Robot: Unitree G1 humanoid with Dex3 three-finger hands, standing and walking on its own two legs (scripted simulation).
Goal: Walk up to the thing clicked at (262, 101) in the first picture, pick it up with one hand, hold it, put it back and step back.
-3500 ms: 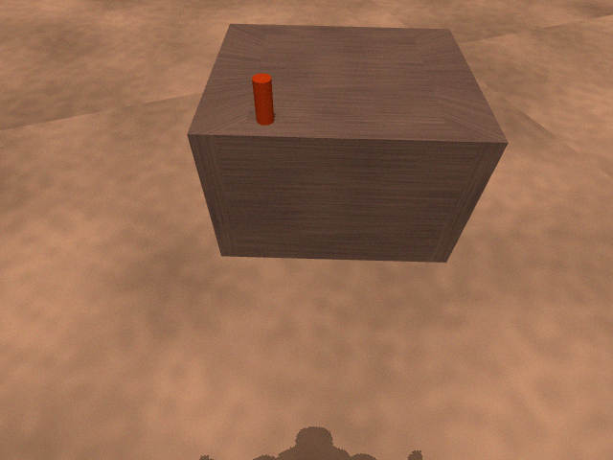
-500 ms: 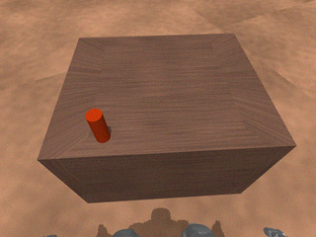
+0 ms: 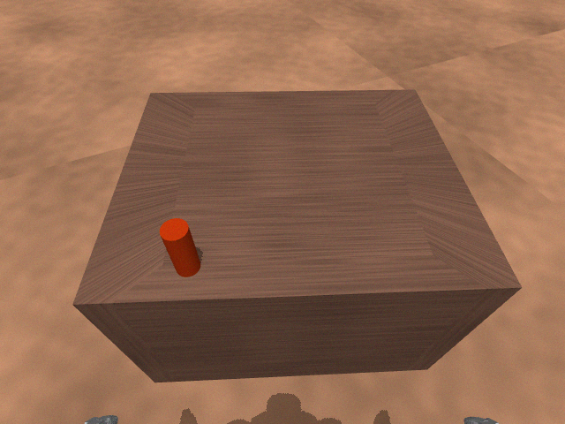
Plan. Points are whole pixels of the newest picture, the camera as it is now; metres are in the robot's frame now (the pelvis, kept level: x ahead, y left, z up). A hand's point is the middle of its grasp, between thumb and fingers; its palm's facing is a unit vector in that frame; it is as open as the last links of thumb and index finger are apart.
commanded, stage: walk up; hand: left
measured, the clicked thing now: (181, 249) +0.45 +0.21 -0.11
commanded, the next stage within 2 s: stand in 0.56 s
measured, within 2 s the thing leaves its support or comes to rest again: neither
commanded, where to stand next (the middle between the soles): +0.06 +0.00 m, yaw +1 degrees
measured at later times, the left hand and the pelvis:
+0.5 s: hand out of the picture +0.08 +0.26 -0.16, palm faces +0.00 -0.95 -0.32, open 7.4 cm; pelvis +0.01 +0.01 +0.00, yaw +1 degrees
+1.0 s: hand out of the picture +0.10 +0.26 -0.15, palm faces -0.01 -0.94 -0.34, open 7.4 cm; pelvis +0.03 +0.00 +0.00, yaw +1 degrees
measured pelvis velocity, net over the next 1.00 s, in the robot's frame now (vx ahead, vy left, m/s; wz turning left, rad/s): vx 0.03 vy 0.00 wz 0.02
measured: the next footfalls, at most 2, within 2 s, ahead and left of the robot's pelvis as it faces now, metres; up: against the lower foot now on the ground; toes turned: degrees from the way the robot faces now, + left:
none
